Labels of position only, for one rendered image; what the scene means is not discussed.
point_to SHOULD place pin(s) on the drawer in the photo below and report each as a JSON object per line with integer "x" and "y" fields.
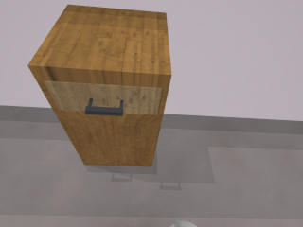
{"x": 75, "y": 96}

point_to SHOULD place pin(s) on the cabinet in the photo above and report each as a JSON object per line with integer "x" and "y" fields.
{"x": 108, "y": 46}

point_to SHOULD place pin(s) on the handle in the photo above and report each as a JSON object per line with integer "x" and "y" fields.
{"x": 104, "y": 110}

